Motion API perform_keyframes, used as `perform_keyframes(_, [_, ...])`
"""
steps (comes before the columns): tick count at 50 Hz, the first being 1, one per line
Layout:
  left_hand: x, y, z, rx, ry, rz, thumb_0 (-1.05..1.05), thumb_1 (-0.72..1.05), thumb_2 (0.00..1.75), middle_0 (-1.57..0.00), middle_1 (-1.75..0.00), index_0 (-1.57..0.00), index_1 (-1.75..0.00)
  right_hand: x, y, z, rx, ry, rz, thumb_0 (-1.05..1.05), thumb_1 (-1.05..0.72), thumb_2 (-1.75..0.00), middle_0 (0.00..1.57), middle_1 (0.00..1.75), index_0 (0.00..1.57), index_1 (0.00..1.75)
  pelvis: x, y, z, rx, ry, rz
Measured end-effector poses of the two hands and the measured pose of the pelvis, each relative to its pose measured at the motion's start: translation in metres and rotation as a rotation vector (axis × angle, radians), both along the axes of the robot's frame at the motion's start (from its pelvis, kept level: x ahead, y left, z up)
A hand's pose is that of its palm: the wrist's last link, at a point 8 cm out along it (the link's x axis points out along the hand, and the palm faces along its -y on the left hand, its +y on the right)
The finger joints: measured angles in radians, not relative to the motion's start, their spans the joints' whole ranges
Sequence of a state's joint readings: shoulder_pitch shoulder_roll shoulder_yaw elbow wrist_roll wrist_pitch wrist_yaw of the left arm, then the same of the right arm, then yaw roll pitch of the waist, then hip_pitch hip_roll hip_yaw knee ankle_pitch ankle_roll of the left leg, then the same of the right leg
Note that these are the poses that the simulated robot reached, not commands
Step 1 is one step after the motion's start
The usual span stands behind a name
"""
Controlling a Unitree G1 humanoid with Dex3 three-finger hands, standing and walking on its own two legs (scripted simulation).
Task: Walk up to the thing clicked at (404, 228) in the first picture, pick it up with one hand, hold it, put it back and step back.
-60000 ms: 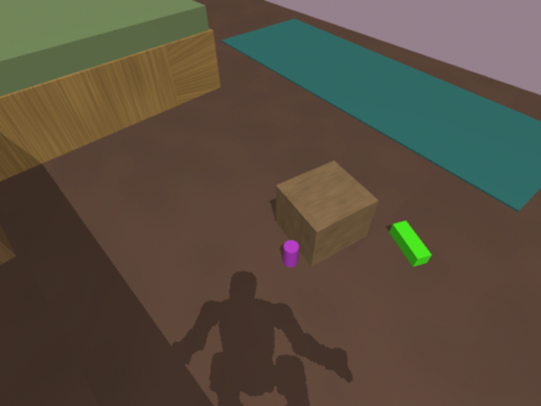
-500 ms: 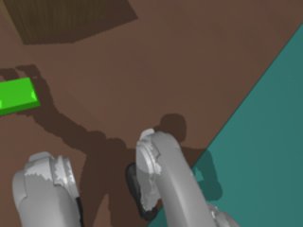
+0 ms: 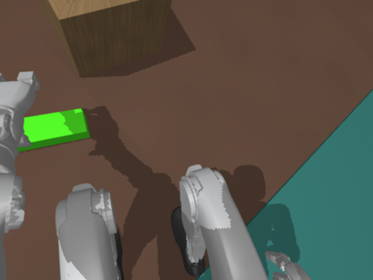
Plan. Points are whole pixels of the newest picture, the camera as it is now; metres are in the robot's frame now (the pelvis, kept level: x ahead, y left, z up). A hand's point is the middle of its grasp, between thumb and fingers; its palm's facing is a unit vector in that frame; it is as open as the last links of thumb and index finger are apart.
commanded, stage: withdraw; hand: left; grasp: from above
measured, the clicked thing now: (48, 130) +0.50 +0.28 -0.33
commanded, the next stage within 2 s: home in 0.10 s
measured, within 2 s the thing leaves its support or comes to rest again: neither
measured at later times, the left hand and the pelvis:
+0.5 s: hand (6, 110) +0.48 +0.29 -0.10, palm faces -0.37 -0.25 -0.90, open 11.7 cm; pelvis +0.01 +0.01 +0.03, yaw +1 degrees
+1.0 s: hand out of the picture +0.29 +0.25 +0.10, palm faces -0.05 -0.87 -0.49, open 7.4 cm; pelvis +0.03 +0.00 +0.22, yaw +7 degrees
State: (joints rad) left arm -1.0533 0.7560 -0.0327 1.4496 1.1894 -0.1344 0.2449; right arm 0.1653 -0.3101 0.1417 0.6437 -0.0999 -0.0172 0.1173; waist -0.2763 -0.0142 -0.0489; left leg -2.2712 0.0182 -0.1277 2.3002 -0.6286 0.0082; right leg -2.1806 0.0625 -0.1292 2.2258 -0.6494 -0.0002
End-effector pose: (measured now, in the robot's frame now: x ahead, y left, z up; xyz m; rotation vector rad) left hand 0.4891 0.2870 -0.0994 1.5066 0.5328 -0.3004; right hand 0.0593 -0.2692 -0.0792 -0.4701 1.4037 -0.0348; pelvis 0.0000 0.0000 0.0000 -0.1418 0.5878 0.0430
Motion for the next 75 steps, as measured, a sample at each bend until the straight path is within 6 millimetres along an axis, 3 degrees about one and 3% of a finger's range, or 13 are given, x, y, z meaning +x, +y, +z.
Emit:
perform_keyframes(6, [0.000,0.009,-0.032,0.000,-0.029,0.001,0.00,-0.49,1.00,-0.09,-1.00,-0.09,-1.00,-0.026,0.000,-0.013,-0.029,0.068,-0.013,0.00,-0.89,-0.89,0.21,0.30,0.20,0.30,-0.001,0.001,-0.020,-0.005,-0.017,-0.007])
perform_keyframes(11, [0.008,0.012,-0.037,0.019,-0.106,-0.007,0.00,-0.49,0.99,-0.09,-1.00,-0.10,-0.99,-0.037,0.009,-0.024,-0.010,0.107,-0.042,0.01,-0.89,-0.89,0.21,0.30,0.20,0.30,0.003,0.002,-0.028,-0.005,-0.004,-0.008])
perform_keyframes(18, [0.016,0.009,-0.002,0.003,-0.172,0.069,-0.01,-0.35,0.94,-0.17,-0.85,-0.16,-0.85,-0.022,0.022,-0.022,0.042,0.076,-0.089,0.01,-0.89,-0.89,0.21,0.30,0.20,0.30,0.009,0.004,-0.011,-0.003,0.037,-0.004])
perform_keyframes(23, [0.002,0.008,0.037,-0.065,-0.140,0.168,0.00,-0.09,0.89,-0.21,-0.66,-0.19,-0.67,0.000,0.025,-0.004,0.083,0.012,-0.125,0.01,-0.89,-0.89,0.21,0.30,0.20,0.30,0.013,0.005,0.018,0.005,0.056,0.006])
perform_keyframes(29, [-0.044,0.012,0.087,-0.228,-0.087,0.289,0.00,0.30,0.88,-0.22,-0.49,-0.21,-0.50,0.036,0.023,0.031,0.114,-0.069,-0.117,0.01,-0.90,-0.89,0.21,0.30,0.20,0.30,0.016,0.005,0.063,0.020,0.057,0.020])
perform_keyframes(36, [-0.112,0.015,0.142,-0.420,-0.076,0.421,0.00,0.69,0.89,-0.22,-0.36,-0.21,-0.37,0.095,0.023,0.085,0.109,-0.220,-0.043,0.01,-0.90,-0.90,0.21,0.30,0.20,0.30,0.017,0.004,0.116,0.036,0.015,0.045])
perform_keyframes(42, [-0.159,0.013,0.187,-0.565,-0.091,0.564,0.00,0.83,0.90,-0.21,-0.32,-0.21,-0.32,0.146,0.034,0.138,0.112,-0.394,0.010,0.01,-0.90,-0.90,0.21,0.30,0.20,0.30,0.019,0.004,0.158,0.046,-0.040,0.067])
perform_keyframes(48, [-0.197,0.004,0.229,-0.717,-0.079,0.722,0.00,0.87,0.91,-0.21,-0.31,-0.21,-0.31,0.180,0.052,0.194,0.138,-0.537,0.034,0.01,-0.90,-0.90,0.21,0.30,0.20,0.30,0.026,0.005,0.201,0.060,-0.098,0.083])
perform_keyframes(55, [-0.226,-0.007,0.281,-0.874,-0.064,0.882,0.01,0.89,0.90,-0.21,-0.30,-0.21,-0.31,0.197,0.070,0.252,0.163,-0.624,0.037,0.01,-0.90,-0.90,0.21,0.30,0.20,0.30,0.043,0.006,0.251,0.077,-0.166,0.100])
perform_keyframes(64, [-0.249,-0.015,0.353,-1.002,-0.061,1.040,0.01,0.90,0.90,-0.21,-0.30,-0.20,-0.30,0.198,0.075,0.313,0.149,-0.652,0.005,0.01,-0.90,-0.90,0.21,0.30,0.20,0.30,0.072,0.009,0.311,0.097,-0.258,0.117])
perform_keyframes(75, [-0.278,-0.021,0.424,-1.056,-0.082,1.066,0.01,0.90,0.90,-0.20,-0.30,-0.20,-0.30,0.210,0.070,0.369,0.119,-0.760,-0.019,0.01,-0.90,-0.90,0.21,0.30,0.20,0.30,0.099,0.015,0.353,0.116,-0.353,0.129])
